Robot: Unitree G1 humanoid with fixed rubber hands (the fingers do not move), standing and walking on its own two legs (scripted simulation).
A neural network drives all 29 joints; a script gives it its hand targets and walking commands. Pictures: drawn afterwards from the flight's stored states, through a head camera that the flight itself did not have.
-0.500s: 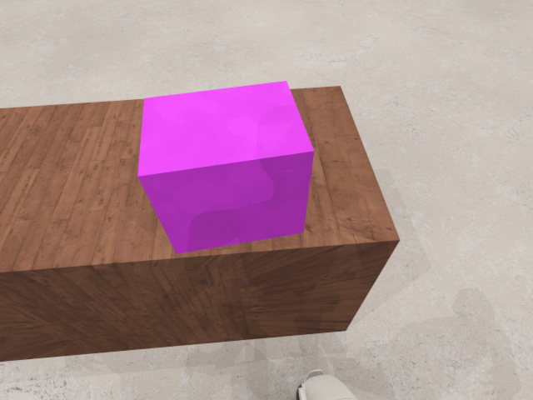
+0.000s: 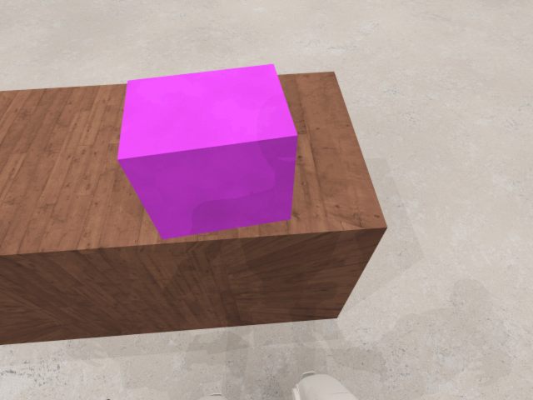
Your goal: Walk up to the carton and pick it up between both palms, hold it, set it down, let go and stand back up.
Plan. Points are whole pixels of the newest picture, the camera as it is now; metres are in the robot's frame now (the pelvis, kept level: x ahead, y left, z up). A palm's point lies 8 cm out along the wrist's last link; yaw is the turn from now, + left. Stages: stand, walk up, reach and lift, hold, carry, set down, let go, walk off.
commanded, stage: walk up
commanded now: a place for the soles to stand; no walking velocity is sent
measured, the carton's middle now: (215, 155) +0.56 +0.08 +0.01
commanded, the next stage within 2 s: none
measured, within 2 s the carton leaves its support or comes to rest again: neither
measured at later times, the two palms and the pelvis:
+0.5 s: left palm out of the picture +0.11 +0.28 -0.11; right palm out of the picture +0.02 -0.32 -0.10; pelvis -0.01 +0.01 +0.01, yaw +0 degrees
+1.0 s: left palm out of the picture +0.12 +0.30 -0.11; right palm out of the picture +0.06 -0.31 -0.08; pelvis +0.00 +0.02 +0.02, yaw +0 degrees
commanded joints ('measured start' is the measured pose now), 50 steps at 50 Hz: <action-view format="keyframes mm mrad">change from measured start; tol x8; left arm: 1 -21 253 101 -55 -9 -82 7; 22 -144 203 79 -18 -8 -72 -21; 50 -105 188 72 0 -12 -79 -19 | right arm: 1 20 -208 -6 -31 -1 -6 -16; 9 41 -198 -7 3 -9 -34 -9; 15 -123 -222 1 -14 -17 -53 -2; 50 -125 -202 21 23 -7 -45 10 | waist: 1 55 -102 -303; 13 68 27 -370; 21 53 -2 -277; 35 68 127 -407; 50 53 9 -388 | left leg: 1 -105 29 -31 93 -196 24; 10 163 41 -54 -220 125 63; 13 73 172 -241 -331 17 129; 19 17 74 -119 -302 -37 64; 24 58 116 -172 -354 -25 85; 34 113 202 -216 -342 297 108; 50 114 98 -111 -310 125 58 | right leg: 1 222 -329 473 -463 78 -186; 4 178 -268 405 -453 47 -126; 8 116 -206 283 -367 210 -96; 11 40 -147 200 -336 80 -50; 13 135 -92 143 -297 -31 -24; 20 66 -146 237 -499 -232 -44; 31 200 -96 99 -318 204 -11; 39 237 -104 104 -343 250 -16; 50 158 -125 160 -445 116 -27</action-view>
